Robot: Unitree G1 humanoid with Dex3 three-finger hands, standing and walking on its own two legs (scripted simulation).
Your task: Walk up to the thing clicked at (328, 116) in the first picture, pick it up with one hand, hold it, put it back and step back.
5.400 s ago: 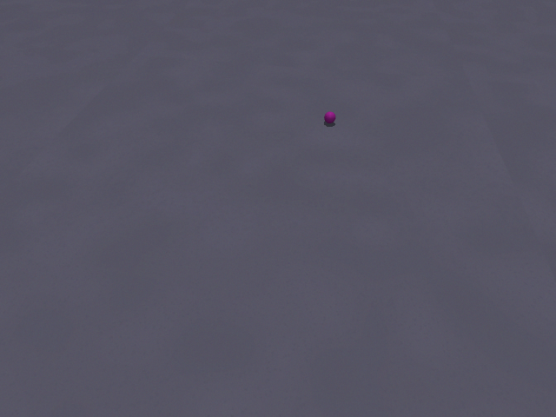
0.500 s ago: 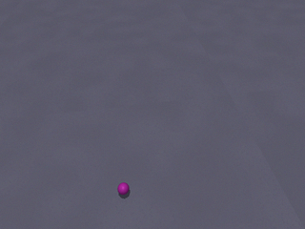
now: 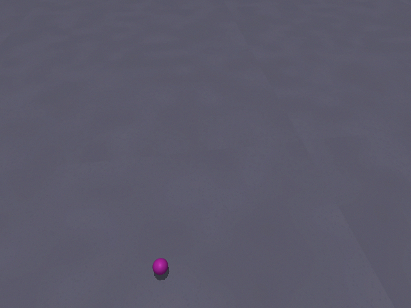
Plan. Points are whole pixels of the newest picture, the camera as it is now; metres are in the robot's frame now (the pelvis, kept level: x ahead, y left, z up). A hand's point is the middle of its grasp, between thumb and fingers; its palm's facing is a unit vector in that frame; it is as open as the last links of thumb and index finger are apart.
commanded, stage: walk up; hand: left
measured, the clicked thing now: (160, 266) +0.44 +0.22 -0.75
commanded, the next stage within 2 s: stand in 0.48 s
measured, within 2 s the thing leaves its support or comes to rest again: neither
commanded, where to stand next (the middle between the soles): +0.10 -0.01 m, yaw +1 degrees
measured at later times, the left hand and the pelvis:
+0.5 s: hand out of the picture +0.09 +0.25 -0.16, palm faces -0.01 -0.95 -0.32, open 7.4 cm; pelvis +0.01 +0.01 +0.00, yaw +0 degrees
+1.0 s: hand out of the picture +0.10 +0.26 -0.15, palm faces -0.01 -0.94 -0.34, open 7.4 cm; pelvis +0.02 +0.00 +0.00, yaw +1 degrees
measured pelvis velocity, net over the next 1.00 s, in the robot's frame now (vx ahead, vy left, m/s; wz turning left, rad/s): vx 0.02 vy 0.00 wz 0.03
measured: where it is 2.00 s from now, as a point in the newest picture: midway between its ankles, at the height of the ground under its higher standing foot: outside the picture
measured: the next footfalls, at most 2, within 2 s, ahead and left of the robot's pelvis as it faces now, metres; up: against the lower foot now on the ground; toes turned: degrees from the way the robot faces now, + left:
none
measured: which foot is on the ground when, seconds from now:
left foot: down 0.00-1.00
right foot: down 0.00-1.00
